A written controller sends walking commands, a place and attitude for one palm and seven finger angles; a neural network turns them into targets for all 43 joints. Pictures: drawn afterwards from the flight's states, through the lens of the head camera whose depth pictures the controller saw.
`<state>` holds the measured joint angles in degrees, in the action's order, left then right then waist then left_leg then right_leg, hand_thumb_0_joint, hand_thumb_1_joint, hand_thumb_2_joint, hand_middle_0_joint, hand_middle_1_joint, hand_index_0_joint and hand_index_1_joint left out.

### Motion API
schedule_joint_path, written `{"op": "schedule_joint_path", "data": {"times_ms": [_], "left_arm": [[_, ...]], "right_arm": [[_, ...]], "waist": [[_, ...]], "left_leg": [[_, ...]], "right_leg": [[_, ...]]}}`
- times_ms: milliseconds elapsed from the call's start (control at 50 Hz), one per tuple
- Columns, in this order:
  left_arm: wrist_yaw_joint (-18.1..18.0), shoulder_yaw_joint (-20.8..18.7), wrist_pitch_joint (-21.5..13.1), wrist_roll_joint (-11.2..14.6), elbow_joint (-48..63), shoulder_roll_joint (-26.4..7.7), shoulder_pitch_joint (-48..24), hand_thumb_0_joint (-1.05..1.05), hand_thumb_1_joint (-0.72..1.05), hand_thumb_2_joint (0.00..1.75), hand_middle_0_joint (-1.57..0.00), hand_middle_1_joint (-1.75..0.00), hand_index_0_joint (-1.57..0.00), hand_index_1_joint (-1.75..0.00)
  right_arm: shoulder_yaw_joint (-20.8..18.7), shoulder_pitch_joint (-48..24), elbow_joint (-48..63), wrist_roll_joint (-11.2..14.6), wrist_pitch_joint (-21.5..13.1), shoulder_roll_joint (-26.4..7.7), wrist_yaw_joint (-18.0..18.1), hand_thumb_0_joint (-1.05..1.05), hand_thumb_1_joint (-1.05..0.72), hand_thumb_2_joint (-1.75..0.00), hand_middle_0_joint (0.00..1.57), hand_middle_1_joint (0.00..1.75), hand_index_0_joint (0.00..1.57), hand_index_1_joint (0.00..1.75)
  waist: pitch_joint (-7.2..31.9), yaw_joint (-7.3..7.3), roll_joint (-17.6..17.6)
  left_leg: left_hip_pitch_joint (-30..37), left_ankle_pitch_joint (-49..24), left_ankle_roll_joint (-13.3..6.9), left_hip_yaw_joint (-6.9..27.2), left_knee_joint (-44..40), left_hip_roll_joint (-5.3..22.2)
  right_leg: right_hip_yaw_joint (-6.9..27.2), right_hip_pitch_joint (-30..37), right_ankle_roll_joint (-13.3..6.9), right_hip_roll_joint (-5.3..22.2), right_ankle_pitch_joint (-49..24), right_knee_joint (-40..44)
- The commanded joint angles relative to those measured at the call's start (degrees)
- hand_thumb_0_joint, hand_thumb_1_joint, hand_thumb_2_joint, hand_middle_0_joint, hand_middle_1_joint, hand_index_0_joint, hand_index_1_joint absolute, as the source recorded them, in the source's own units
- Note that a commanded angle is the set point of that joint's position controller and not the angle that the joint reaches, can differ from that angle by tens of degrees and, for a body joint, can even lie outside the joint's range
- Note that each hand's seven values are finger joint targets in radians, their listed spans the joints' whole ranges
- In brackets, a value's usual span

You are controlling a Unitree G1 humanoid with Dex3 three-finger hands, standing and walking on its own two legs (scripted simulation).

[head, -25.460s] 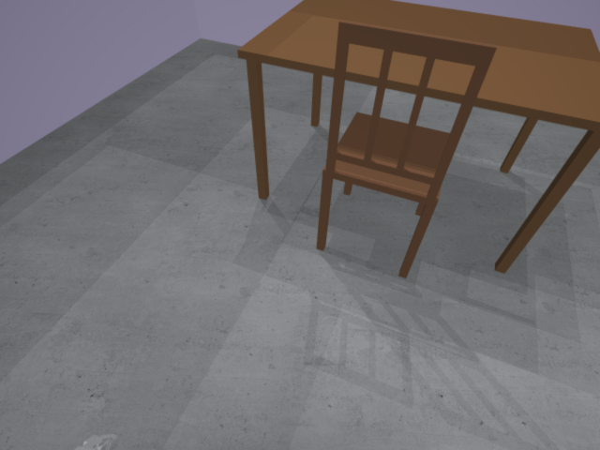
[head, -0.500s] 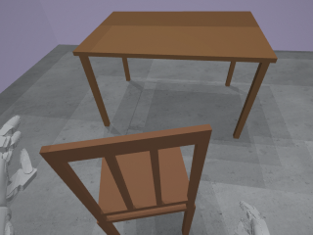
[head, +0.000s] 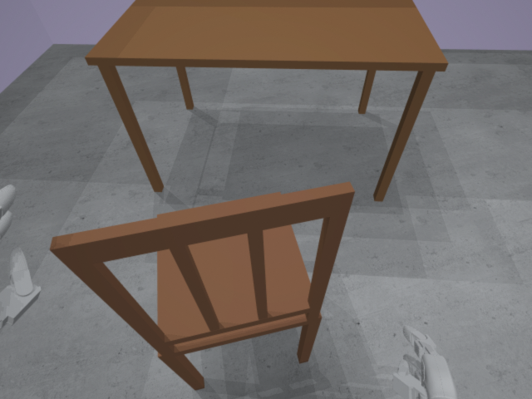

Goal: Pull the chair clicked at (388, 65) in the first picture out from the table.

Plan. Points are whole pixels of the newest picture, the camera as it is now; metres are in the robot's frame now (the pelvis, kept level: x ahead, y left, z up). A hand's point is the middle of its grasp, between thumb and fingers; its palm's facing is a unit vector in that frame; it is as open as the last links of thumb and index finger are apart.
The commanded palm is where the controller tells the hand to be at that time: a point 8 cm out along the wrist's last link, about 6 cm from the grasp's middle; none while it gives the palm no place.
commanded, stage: step back with the hand held close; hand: left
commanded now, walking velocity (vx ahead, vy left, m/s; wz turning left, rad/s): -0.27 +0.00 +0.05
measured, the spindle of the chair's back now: (200, 294) +0.29 +0.14 -0.07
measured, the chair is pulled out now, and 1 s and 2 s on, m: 0.63 0.63 0.63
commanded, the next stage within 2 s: stop stepping back and stand still in 1.72 s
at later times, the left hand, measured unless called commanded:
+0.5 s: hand (2, 335) +0.15 +0.26 +0.17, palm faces +0.48 -0.70 -0.54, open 7.4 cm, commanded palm +0.09 +0.29 +0.18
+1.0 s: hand out of the picture +0.14 +0.25 +0.18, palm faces +0.55 -0.65 -0.53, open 7.4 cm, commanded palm +0.07 +0.28 +0.18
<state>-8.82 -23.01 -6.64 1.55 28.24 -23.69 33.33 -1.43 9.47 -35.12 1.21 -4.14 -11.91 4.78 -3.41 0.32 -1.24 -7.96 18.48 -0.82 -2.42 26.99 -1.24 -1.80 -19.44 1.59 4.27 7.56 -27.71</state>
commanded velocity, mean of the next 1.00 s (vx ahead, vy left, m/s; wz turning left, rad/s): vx -0.35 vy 0.00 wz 0.01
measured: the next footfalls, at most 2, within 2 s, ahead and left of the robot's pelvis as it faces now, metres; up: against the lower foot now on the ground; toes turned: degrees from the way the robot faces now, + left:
right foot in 1.26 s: +0.00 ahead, -0.16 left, +0.00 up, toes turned +5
right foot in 1.76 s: -0.19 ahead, -0.20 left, +0.01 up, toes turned +1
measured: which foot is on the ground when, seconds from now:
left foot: down 0.00-1.00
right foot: down 0.00-1.00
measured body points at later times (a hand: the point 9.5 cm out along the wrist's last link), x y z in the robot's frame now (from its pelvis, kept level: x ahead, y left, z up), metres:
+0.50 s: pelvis -0.05 -0.02 -0.01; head -0.02 -0.02 +0.44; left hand +0.12 +0.29 +0.19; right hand +0.12 -0.25 -0.10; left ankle -0.04 +0.11 -0.74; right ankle +0.08 -0.14 -0.74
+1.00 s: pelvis -0.05 -0.03 -0.02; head -0.02 -0.03 +0.43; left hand +0.10 +0.28 +0.21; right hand +0.14 -0.25 -0.11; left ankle -0.04 +0.11 -0.74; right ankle +0.07 -0.14 -0.74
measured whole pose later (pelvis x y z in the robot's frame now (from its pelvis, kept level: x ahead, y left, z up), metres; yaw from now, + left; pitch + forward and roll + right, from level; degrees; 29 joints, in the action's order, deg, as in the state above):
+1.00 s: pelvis -0.05 -0.03 -0.02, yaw +4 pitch +1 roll +1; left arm -10.5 -28.3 -13.0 -1.3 31.5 -24.7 28.4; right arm -2.0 10.3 -37.2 -0.4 -8.7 -10.3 4.7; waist -2.5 1.1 1.4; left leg -21.1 20.0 1.1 2.0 40.2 -0.5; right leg -1.0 -28.7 0.1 2.2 8.6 -36.6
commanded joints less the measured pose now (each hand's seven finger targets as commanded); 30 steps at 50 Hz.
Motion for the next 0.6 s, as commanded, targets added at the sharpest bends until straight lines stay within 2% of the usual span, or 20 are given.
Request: {"op": "schedule_joint_path", "data": {"times_ms": [0, 20, 40, 100, 120, 140, 200, 220, 240, 300, 320, 340, 400, 420, 480, 520, 580], "left_arm": [[-2.5, -9.1, -3.9, 0.1, 11.6, -10.1, -1.6, 0.00, 0.90, 0.90, -0.20, -0.30, -0.20, -0.30], [-2.7, -9.4, -4.0, 0.0, 12.4, -10.8, -2.8, 0.00, 0.90, 0.90, -0.20, -0.30, -0.20, -0.30], [-2.7, -8.5, -4.0, -0.1, 11.6, -9.6, -3.0, 0.00, 0.90, 0.90, -0.20, -0.30, -0.20, -0.30], [-3.0, -7.7, -4.2, -0.7, 11.4, -9.1, -4.2, 0.00, 0.90, 0.90, -0.20, -0.30, -0.20, -0.30], [-3.1, -7.6, -4.2, -0.7, 11.1, -9.4, -4.8, 0.00, 0.90, 0.90, -0.20, -0.30, -0.20, -0.30], [-3.2, -7.5, -4.3, -0.8, 10.7, -9.1, -5.0, 0.00, 0.90, 0.90, -0.20, -0.30, -0.20, -0.30], [-3.3, -7.0, -4.5, -1.1, 11.7, -9.5, -7.0, 0.00, 0.90, 0.90, -0.20, -0.30, -0.20, -0.30], [-3.5, -8.0, -4.4, -1.1, 11.3, -10.8, -7.3, 0.00, 0.90, 0.90, -0.20, -0.30, -0.20, -0.30], [-3.5, -7.4, -4.5, -1.1, 11.3, -10.0, -6.8, 0.00, 0.90, 0.90, -0.20, -0.30, -0.20, -0.30], [-3.7, -8.5, -4.9, -1.3, 12.4, -11.0, -6.4, 0.00, 0.90, 0.90, -0.20, -0.30, -0.20, -0.30], [-4.0, -9.5, -5.0, -1.3, 11.4, -11.9, -5.3, 0.00, 0.90, 0.90, -0.20, -0.30, -0.20, -0.30], [-4.0, -8.9, -5.2, -1.3, 12.3, -10.9, -4.8, 0.00, 0.90, 0.90, -0.20, -0.30, -0.20, -0.30], [-4.1, -10.0, -5.5, -1.3, 12.0, -11.3, -3.5, 0.00, 0.90, 0.90, -0.20, -0.30, -0.20, -0.30], [-4.2, -10.1, -5.5, -1.4, 11.8, -11.6, -3.1, 0.00, 0.90, 0.90, -0.20, -0.30, -0.20, -0.30], [-4.1, -10.2, -6.4, -2.1, 11.7, -11.1, -4.2, 0.00, 0.90, 0.90, -0.20, -0.30, -0.20, -0.30], [-4.2, -10.6, -6.6, -2.4, 11.0, -11.5, -4.8, 0.00, 0.90, 0.90, -0.20, -0.30, -0.20, -0.30], [-4.1, -10.5, -7.1, -2.2, 11.3, -11.5, -5.4, 0.00, 0.90, 0.90, -0.20, -0.30, -0.20, -0.30]], "right_arm": [[-1.9, -4.8, 9.3, 0.1, -2.8, -6.4, 1.2, 0.00, -0.90, -0.90, 0.20, 0.30, 0.20, 0.30], [-1.9, -5.2, 9.1, 0.3, -3.1, -6.5, 1.4, 0.00, -0.90, -0.90, 0.20, 0.30, 0.20, 0.30], [-1.6, -4.3, 9.1, 0.2, -3.2, -6.4, 1.5, 0.00, -0.90, -0.90, 0.20, 0.30, 0.20, 0.30], [-1.7, -3.6, 9.2, 0.0, -3.8, -6.9, 1.5, 0.00, -0.90, -0.90, 0.20, 0.30, 0.20, 0.30], [-1.6, -3.9, 8.9, 0.2, -4.0, -6.9, 1.6, 0.00, -0.90, -0.90, 0.20, 0.30, 0.20, 0.30], [-1.4, -3.0, 9.0, 0.0, -4.1, -6.6, 1.6, 0.00, -0.90, -0.90, 0.20, 0.30, 0.20, 0.30], [-1.5, -2.1, 9.0, -0.3, -4.6, -7.1, 1.4, 0.00, -0.90, -0.90, 0.20, 0.30, 0.20, 0.30], [-1.5, -2.2, 8.5, -0.3, -4.6, -7.0, 1.6, 0.00, -0.90, -0.90, 0.20, 0.30, 0.20, 0.30], [-1.3, -1.5, 8.6, -0.4, -4.6, -6.9, 1.5, 0.00, -0.90, -0.90, 0.20, 0.30, 0.20, 0.30], [-1.1, -1.4, 9.0, -0.6, -4.9, -7.2, 1.4, 0.00, -0.90, -0.90, 0.20, 0.30, 0.20, 0.30], [-1.3, -2.1, 8.6, -0.4, -4.9, -7.3, 1.6, 0.00, -0.90, -0.90, 0.20, 0.30, 0.20, 0.30], [-1.0, -1.3, 9.0, -0.4, -4.9, -7.2, 1.5, 0.00, -0.90, -0.90, 0.20, 0.30, 0.20, 0.30], [-1.5, -1.8, 8.9, -0.5, -5.2, -7.4, 1.4, 0.00, -0.90, -0.90, 0.20, 0.30, 0.20, 0.30], [-1.7, -2.5, 8.5, -0.3, -5.3, -7.6, 1.5, 0.00, -0.90, -0.90, 0.20, 0.30, 0.20, 0.30], [-2.1, -2.5, 8.7, -0.4, -5.7, -7.8, 1.2, 0.00, -0.90, -0.90, 0.20, 0.30, 0.20, 0.30], [-2.5, -2.4, 8.1, -0.2, -6.0, -8.0, 1.2, 0.00, -0.90, -0.90, 0.20, 0.30, 0.20, 0.30], [-2.7, -1.4, 7.5, -0.7, -6.2, -7.9, 0.9, 0.00, -0.90, -0.90, 0.20, 0.30, 0.20, 0.30]], "waist": [[9.3, 1.01, -3.0], [8.6, 1.01, -3.8], [7.9, 1.04, -3.6], [5.8, 1.07, -3.5], [5.2, 0.98, -4.8], [5.2, 1.07, -3.1], [4.1, 0.94, 0.7], [4.0, 0.86, 1.5], [4.8, 0.81, 1.7], [5.7, 0.97, 1.7], [5.7, 0.96, -0.5], [6.8, 0.90, -1.1], [7.7, 1.07, -0.8], [8.1, 0.90, -2.7], [6.2, 1.01, -3.7], [5.6, 0.82, -1.9], [6.9, 0.82, 2.7]], "left_leg": [[-11.8, -14.2, -0.7, 7.4, -6.5, 7.8], [-13.2, -11.0, -1.2, 7.5, -7.3, 8.0], [-15.0, -7.7, -1.3, 7.7, -7.8, 8.1], [-19.5, -0.7, -2.1, 8.1, -8.1, 8.1], [-20.5, 2.3, -2.2, 7.7, -8.3, 7.8], [-20.8, 3.8, -2.3, 7.5, -7.8, 7.5], [-19.4, 8.1, -1.9, 6.6, -4.6, 5.5], [-18.4, 9.1, -1.8, 6.0, -3.8, 5.1], [-17.5, 9.7, -1.8, 6.0, -3.2, 4.7], [-17.9, 11.3, -2.1, 6.6, -3.8, 5.0], [-18.2, 11.9, -2.3, 6.8, -4.6, 5.4], [-19.5, 11.7, -2.5, 7.2, -5.4, 5.6], [-20.6, 7.0, -2.3, 7.6, -5.8, 6.1], [-21.4, 6.7, -2.4, 7.9, -6.4, 6.5], [-29.3, 12.1, -3.3, 9.0, -7.8, 7.7], [-30.4, 12.9, -3.4, 9.0, -7.0, 7.4], [-25.8, 10.6, -2.4, 7.4, -2.1, 5.1]], "right_leg": [[5.0, 14.9, -2.6, 2.6, -15.8, -3.3], [5.1, 15.1, -2.3, 2.3, -13.8, -3.3], [4.9, 15.0, -2.3, 2.3, -10.3, -3.4], [5.9, 14.9, -2.3, 1.9, -6.4, -3.2], [6.7, 14.7, -2.3, 2.1, -4.0, -2.4], [6.8, 14.3, -2.3, 2.4, -2.0, -1.6], [9.8, 9.3, -2.9, 3.4, 6.6, 4.0], [10.7, 7.8, -3.1, 3.9, 9.4, 6.1], [10.8, 7.1, -3.3, 4.4, 12.4, 7.2], [10.1, 6.3, -3.0, 4.0, 17.8, 8.3], [10.1, 6.7, -2.9, 3.7, 17.9, 8.3], [9.1, 8.9, -2.6, 3.3, 16.8, 7.1], [8.0, 11.4, -2.4, 2.7, 8.2, 4.3], [8.0, 12.9, -2.4, 2.7, 5.8, 3.5], [7.9, 16.4, -2.0, 1.9, 4.7, -1.0], [8.5, 16.4, -2.3, 2.1, 3.8, -1.1], [10.6, 11.5, -3.4, 4.4, 4.6, 2.8]]}}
